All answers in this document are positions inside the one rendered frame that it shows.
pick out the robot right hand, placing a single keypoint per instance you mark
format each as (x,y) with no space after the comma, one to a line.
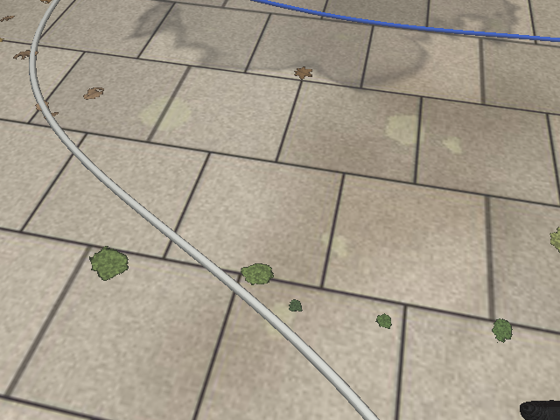
(540,410)

